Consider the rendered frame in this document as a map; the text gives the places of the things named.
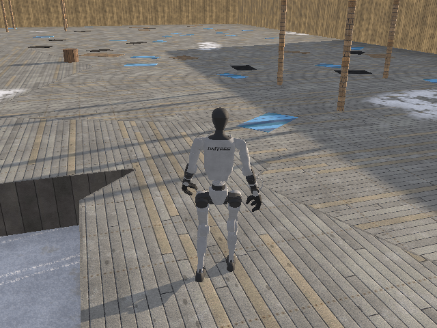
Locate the robot right foot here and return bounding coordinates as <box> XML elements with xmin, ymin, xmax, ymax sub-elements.
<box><xmin>226</xmin><ymin>255</ymin><xmax>236</xmax><ymax>272</ymax></box>

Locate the left robot forearm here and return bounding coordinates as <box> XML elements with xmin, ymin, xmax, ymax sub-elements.
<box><xmin>182</xmin><ymin>164</ymin><xmax>194</xmax><ymax>186</ymax></box>

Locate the right robot forearm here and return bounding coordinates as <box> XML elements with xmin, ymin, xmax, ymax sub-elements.
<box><xmin>246</xmin><ymin>166</ymin><xmax>260</xmax><ymax>197</ymax></box>

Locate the robot right upper arm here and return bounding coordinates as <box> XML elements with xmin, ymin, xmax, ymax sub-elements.
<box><xmin>234</xmin><ymin>138</ymin><xmax>253</xmax><ymax>176</ymax></box>

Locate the robot left upper arm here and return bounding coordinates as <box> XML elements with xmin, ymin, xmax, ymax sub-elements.
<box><xmin>186</xmin><ymin>137</ymin><xmax>206</xmax><ymax>174</ymax></box>

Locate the robot right hand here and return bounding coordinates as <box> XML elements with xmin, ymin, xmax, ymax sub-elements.
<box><xmin>246</xmin><ymin>194</ymin><xmax>262</xmax><ymax>212</ymax></box>

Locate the robot left shin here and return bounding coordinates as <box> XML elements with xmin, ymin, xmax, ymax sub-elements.
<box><xmin>197</xmin><ymin>225</ymin><xmax>207</xmax><ymax>273</ymax></box>

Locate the robot left hand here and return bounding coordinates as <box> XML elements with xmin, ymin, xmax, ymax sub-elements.
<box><xmin>182</xmin><ymin>183</ymin><xmax>198</xmax><ymax>195</ymax></box>

